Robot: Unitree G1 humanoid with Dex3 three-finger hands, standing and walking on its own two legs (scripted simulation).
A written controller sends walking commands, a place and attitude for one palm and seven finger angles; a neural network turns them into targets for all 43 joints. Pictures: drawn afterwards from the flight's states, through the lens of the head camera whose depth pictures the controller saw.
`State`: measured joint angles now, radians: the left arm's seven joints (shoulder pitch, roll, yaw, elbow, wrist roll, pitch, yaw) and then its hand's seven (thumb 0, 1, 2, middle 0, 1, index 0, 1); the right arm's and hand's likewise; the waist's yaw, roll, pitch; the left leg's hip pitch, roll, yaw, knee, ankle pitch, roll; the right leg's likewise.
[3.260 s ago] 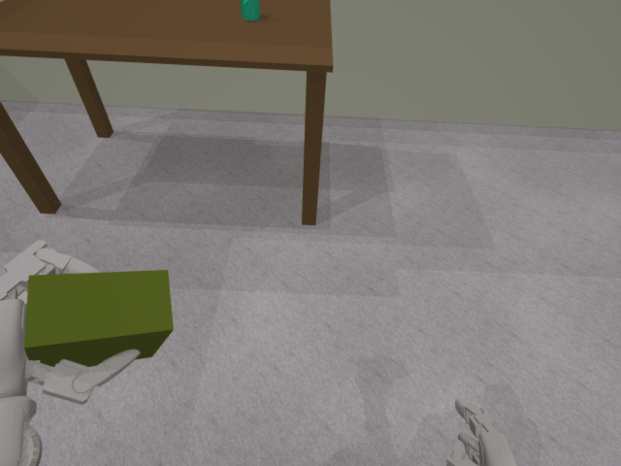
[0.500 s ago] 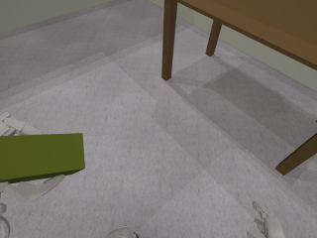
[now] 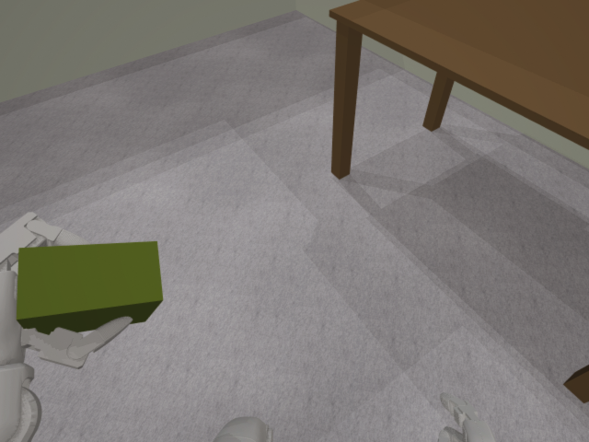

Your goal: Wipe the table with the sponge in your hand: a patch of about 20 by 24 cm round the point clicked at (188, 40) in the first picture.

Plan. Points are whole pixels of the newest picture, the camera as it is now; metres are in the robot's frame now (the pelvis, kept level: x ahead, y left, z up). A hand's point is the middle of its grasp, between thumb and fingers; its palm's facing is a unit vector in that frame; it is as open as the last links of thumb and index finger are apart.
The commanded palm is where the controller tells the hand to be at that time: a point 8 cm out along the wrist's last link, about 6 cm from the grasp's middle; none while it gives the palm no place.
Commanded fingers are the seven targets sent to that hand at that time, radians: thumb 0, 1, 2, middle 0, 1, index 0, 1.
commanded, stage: walk to a spot facing it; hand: left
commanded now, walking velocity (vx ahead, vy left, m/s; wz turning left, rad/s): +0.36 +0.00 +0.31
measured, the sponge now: (112, 289) +0.23 +0.21 +0.16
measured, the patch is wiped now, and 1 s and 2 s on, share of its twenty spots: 0.00 0.00 0.00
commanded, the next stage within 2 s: turn to face it in 1.30 s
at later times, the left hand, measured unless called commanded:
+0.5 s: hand (103, 194) +0.33 +0.24 +0.20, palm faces +0.46 -0.77 -0.43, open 10.2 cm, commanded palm +0.28 +0.28 +0.19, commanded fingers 0.00 0.10 1.30 -1.20 -1.60 -1.20 -1.60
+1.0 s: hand (98, 151) +0.42 +0.30 +0.18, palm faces +0.63 -0.66 -0.42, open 10.2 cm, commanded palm +0.33 +0.31 +0.19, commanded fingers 0.00 0.10 1.30 -1.20 -1.60 -1.20 -1.60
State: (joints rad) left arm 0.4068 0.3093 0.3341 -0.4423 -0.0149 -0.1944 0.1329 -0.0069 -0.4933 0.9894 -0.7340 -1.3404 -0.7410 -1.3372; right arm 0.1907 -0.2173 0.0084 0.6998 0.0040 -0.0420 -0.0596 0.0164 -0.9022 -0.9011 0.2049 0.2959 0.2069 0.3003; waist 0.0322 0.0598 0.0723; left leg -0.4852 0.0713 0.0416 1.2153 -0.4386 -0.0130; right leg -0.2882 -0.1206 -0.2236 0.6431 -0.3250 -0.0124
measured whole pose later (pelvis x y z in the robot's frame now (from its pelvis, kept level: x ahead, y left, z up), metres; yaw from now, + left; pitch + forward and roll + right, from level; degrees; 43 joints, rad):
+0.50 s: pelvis +0.14 -0.01 +0.01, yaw +6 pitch +0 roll -1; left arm 0.51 0.37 0.37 -0.58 -0.03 -0.23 0.14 -0.01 -0.49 0.99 -0.73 -1.34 -0.74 -1.34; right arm 0.21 -0.10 0.04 0.60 0.00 -0.10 -0.04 0.01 -0.90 -0.90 0.20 0.30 0.20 0.30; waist 0.02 0.02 0.05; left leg -0.28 0.10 0.09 0.53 -0.25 -0.01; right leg -0.45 -0.12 -0.15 0.81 -0.37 0.05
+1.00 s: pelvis +0.27 +0.00 -0.01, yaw +18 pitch -2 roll +0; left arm 0.41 0.43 0.42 -0.58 -0.02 -0.23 0.17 -0.01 -0.50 0.99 -0.73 -1.34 -0.74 -1.34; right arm 0.16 -0.22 -0.07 0.57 0.01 -0.06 -0.06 0.01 -0.91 -0.90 0.19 0.29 0.20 0.30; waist -0.02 -0.05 0.12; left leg -0.39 0.06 0.13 0.68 -0.26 0.04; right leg -0.41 -0.13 -0.10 1.19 -0.55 0.04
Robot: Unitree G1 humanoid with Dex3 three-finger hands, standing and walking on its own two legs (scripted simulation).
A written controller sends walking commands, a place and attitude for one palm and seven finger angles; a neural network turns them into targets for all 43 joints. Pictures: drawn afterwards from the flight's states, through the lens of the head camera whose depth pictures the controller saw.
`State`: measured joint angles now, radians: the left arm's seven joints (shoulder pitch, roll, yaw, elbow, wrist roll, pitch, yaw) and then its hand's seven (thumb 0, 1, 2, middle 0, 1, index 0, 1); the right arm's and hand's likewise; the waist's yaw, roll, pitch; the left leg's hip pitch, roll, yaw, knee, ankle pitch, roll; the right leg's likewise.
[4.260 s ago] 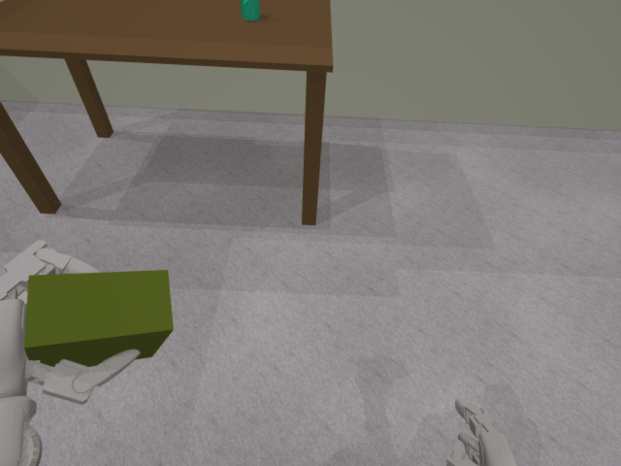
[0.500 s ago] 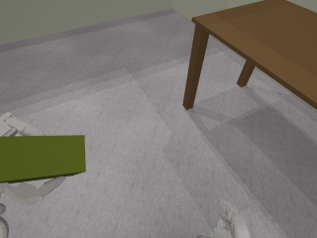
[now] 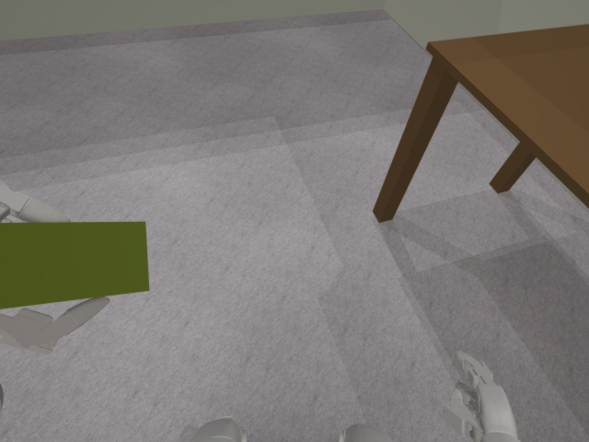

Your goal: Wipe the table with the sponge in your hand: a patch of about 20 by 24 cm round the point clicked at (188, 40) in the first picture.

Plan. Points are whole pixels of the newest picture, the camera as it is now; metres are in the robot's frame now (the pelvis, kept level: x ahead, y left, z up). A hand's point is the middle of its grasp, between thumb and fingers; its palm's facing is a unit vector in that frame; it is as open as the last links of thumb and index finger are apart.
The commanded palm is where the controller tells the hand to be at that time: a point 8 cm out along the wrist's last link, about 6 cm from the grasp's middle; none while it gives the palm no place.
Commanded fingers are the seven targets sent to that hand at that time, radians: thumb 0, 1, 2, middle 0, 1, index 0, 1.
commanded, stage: walk to a spot facing it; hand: left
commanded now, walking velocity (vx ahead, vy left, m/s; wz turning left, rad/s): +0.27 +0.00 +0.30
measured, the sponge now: (87, 264) +0.24 +0.21 +0.18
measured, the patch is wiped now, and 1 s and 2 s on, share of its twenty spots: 0.00 0.00 0.00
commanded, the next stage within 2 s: turn to face it in 0.30 s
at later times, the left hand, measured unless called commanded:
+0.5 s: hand (65, 251) +0.25 +0.23 +0.19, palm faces +0.56 -0.71 -0.43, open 10.2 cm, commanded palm +0.18 +0.26 +0.20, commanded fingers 0.00 0.10 1.30 -1.20 -1.60 -1.20 -1.60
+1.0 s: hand (178, 211) +0.31 +0.14 +0.18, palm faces +0.37 -0.79 -0.49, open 10.2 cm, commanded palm +0.25 +0.19 +0.20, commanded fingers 0.00 0.10 1.30 -1.20 -1.60 -1.20 -1.60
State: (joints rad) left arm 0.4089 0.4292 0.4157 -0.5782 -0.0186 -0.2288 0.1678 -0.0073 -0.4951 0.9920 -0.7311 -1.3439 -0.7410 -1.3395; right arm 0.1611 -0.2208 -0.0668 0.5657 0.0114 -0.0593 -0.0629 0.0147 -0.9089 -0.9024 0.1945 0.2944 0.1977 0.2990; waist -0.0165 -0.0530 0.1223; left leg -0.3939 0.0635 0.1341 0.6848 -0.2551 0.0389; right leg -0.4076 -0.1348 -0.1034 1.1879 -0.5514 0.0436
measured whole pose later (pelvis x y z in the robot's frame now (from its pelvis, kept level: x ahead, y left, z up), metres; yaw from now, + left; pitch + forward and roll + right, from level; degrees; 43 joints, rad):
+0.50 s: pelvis +0.09 -0.05 +0.02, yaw +14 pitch +0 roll +2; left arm 0.49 0.34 0.34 -0.57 -0.03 -0.18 0.16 -0.01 -0.50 0.99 -0.73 -1.35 -0.74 -1.34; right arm 0.15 -0.26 -0.02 0.61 -0.01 -0.04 -0.08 0.02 -0.91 -0.90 0.20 0.30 0.20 0.30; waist 0.01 -0.03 0.10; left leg -0.45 0.07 0.12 0.86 -0.41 -0.04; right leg -0.23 -0.18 -0.24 0.57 -0.31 0.01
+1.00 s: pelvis +0.09 -0.09 +0.01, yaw +0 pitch -1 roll +2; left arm 0.46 0.37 0.37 -0.52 -0.05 -0.17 0.12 -0.01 -0.50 0.99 -0.73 -1.35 -0.74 -1.34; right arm 0.14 -0.19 0.03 0.58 0.01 -0.04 -0.01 0.01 -0.90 -0.90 0.21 0.30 0.21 0.30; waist 0.03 0.04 0.14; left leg -0.47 0.11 0.07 1.10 -0.48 -0.09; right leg -0.36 0.01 -0.11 0.65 -0.28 -0.10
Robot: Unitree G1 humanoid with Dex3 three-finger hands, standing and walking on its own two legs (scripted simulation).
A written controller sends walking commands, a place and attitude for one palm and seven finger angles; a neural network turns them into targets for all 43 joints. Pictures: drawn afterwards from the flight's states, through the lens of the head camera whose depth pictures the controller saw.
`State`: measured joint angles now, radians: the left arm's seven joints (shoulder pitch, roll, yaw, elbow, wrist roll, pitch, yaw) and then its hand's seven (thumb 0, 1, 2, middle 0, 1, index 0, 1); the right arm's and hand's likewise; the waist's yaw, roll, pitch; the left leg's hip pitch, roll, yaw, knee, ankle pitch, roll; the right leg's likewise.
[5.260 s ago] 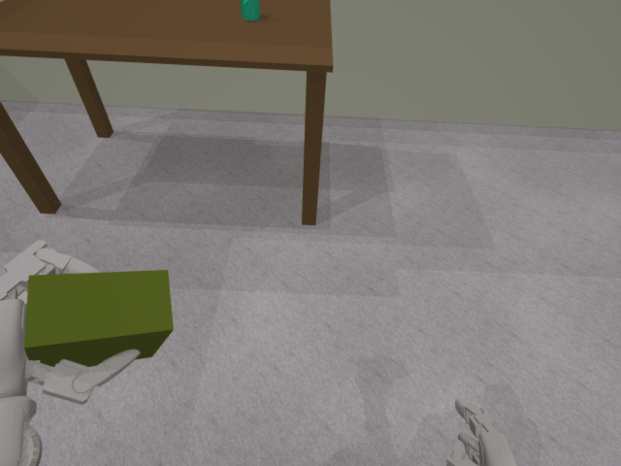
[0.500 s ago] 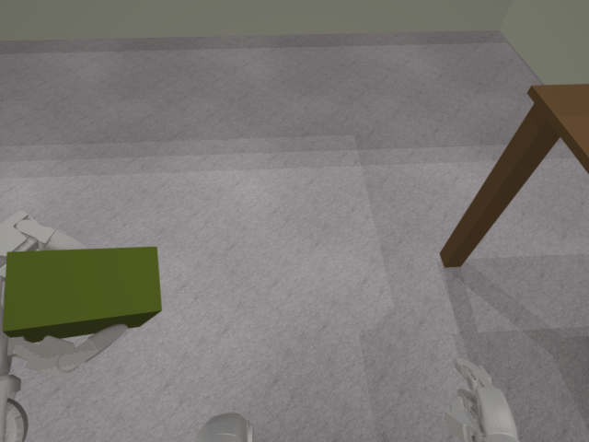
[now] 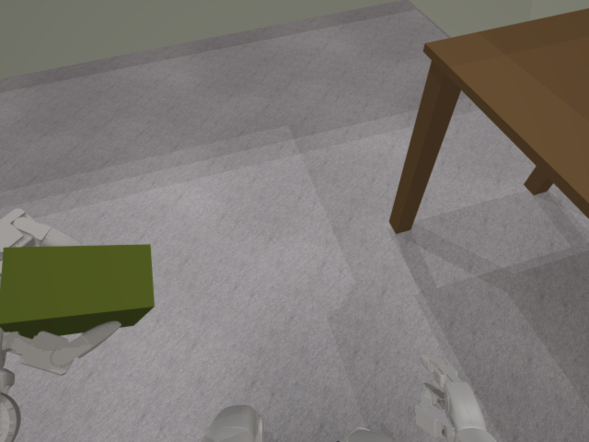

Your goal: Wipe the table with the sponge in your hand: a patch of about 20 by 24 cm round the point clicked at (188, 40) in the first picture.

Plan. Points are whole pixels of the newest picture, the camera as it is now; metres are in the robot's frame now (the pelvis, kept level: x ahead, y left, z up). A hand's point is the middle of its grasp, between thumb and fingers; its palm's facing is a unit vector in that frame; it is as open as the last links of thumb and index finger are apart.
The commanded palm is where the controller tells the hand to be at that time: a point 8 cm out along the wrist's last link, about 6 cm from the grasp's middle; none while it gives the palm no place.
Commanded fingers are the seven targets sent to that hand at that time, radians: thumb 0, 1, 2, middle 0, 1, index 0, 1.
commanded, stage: turn to face it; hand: left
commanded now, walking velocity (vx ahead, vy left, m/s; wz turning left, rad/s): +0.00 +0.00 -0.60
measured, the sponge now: (101, 292) +0.23 +0.21 +0.16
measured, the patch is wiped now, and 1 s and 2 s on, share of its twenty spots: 0.00 0.00 0.00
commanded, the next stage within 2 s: none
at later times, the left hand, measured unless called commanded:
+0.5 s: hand (102, 325) +0.19 +0.17 +0.19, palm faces +0.16 -0.88 -0.44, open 10.2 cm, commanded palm +0.15 +0.22 +0.19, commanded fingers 0.00 0.10 1.30 -1.20 -1.60 -1.20 -1.60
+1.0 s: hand (259, 381) +0.15 +0.04 +0.19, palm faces -0.16 -0.84 -0.52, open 10.2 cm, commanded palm +0.13 +0.10 +0.19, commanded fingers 0.00 0.10 1.30 -1.20 -1.60 -1.20 -1.60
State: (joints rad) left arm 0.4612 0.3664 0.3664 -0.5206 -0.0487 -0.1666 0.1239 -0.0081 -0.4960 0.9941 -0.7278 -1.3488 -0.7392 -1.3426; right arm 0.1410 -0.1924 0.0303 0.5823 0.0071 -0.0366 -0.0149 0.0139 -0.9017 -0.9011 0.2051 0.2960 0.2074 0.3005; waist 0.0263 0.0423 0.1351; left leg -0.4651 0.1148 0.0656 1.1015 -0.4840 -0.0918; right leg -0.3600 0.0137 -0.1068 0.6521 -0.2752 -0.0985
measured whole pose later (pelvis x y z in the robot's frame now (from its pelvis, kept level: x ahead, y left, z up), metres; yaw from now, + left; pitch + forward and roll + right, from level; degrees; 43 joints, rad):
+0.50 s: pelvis -0.08 +0.00 +0.01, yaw -15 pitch +0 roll +2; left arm 0.44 0.38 0.37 -0.50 -0.02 -0.19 0.11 -0.01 -0.50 1.00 -0.73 -1.35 -0.74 -1.34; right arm 0.19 -0.21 -0.01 0.51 0.00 0.04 -0.02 0.01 -0.91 -0.90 0.20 0.29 0.20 0.30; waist 0.03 -0.04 0.03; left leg -0.20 0.05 0.10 0.50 -0.28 -0.02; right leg -0.57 0.12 0.03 0.91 -0.32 0.01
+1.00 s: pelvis -0.15 -0.04 +0.00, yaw -34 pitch +1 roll +1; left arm 0.56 0.46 0.45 -0.65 -0.05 -0.22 0.13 -0.01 -0.50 1.00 -0.73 -1.35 -0.74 -1.34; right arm 0.17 -0.28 -0.03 0.54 0.01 0.04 -0.02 0.02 -0.91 -0.90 0.20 0.29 0.20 0.30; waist -0.01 -0.03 0.09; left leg -0.31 0.04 0.07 0.62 -0.38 -0.06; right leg -0.42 0.07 0.05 0.58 -0.16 -0.05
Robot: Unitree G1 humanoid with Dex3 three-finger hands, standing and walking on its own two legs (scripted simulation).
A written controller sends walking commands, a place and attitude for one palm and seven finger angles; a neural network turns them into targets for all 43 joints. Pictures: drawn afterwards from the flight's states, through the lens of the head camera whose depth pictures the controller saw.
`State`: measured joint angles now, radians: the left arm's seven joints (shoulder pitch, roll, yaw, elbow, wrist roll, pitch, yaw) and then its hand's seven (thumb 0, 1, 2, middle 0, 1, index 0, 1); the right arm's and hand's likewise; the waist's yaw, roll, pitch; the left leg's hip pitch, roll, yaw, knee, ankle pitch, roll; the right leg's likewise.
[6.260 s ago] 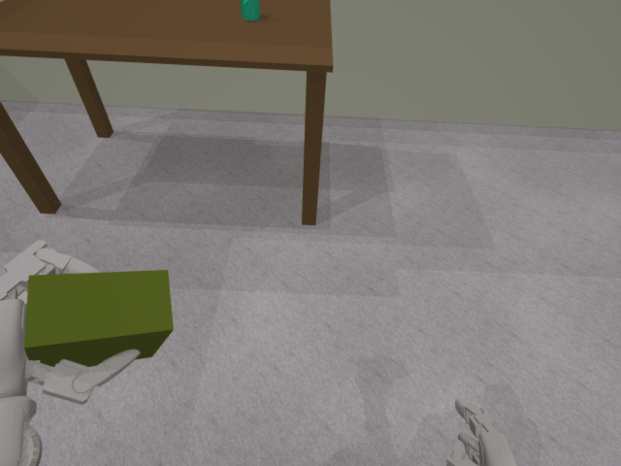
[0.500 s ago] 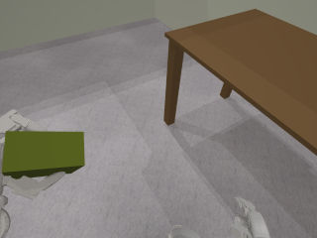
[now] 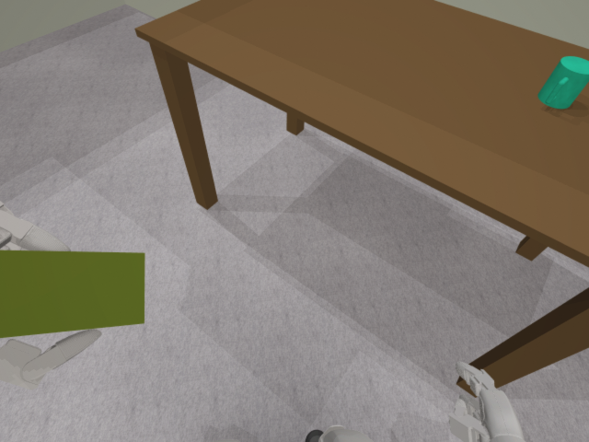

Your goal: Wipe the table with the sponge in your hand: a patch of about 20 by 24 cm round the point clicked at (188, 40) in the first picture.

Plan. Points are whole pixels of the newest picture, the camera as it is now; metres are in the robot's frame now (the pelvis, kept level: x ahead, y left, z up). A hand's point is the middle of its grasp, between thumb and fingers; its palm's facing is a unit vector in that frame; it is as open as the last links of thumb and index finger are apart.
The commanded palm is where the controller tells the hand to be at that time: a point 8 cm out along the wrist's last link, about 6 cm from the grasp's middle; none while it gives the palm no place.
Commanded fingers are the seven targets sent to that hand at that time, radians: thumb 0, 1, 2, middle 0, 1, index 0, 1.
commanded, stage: turn to face it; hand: left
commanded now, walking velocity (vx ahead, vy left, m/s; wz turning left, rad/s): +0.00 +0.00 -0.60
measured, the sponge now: (81, 295) +0.22 +0.21 +0.17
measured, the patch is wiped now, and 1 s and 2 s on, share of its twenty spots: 0.00 0.00 0.00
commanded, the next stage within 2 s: take the last steps up to it in 1.60 s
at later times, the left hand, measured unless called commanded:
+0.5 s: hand (223, 299) +0.22 +0.08 +0.18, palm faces +0.05 -0.84 -0.54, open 10.2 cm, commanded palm +0.18 +0.15 +0.19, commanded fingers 0.00 0.10 1.30 -1.20 -1.60 -1.20 -1.60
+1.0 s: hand (343, 338) +0.19 -0.02 +0.17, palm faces -0.15 -0.87 -0.47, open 10.2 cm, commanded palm +0.16 +0.05 +0.19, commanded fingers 0.00 0.10 1.30 -1.20 -1.60 -1.20 -1.60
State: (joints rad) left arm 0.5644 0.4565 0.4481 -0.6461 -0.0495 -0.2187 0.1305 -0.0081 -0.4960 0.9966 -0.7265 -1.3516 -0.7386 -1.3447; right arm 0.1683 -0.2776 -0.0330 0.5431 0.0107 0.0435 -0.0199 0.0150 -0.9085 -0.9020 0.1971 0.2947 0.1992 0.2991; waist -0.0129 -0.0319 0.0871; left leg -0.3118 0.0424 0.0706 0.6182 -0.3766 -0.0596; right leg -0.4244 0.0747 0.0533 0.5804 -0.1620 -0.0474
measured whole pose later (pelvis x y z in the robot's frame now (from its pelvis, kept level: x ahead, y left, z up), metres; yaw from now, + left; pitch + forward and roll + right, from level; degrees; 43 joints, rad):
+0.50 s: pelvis -0.06 -0.07 +0.01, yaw -19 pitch +0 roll +1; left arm 0.54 0.41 0.40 -0.57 -0.06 -0.20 0.13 -0.01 -0.50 1.00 -0.72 -1.35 -0.74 -1.35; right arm 0.15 -0.22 0.01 0.56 0.01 0.05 -0.02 0.02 -0.91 -0.90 0.20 0.30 0.20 0.30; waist -0.01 0.02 0.13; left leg -0.46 0.07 0.05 1.03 -0.45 -0.10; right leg -0.34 0.04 -0.01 0.56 -0.22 -0.07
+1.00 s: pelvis -0.13 -0.08 -0.01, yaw -36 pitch -2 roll -2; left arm 0.39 0.38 0.35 -0.51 -0.02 -0.18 0.13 -0.01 -0.50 1.00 -0.72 -1.36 -0.73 -1.35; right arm 0.18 -0.17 0.04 0.51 0.02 -0.03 0.01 0.01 -0.90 -0.90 0.20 0.30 0.21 0.30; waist 0.04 0.07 0.14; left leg -0.31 0.23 0.11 0.80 -0.42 -0.09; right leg -0.32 0.02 -0.11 0.64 -0.28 -0.04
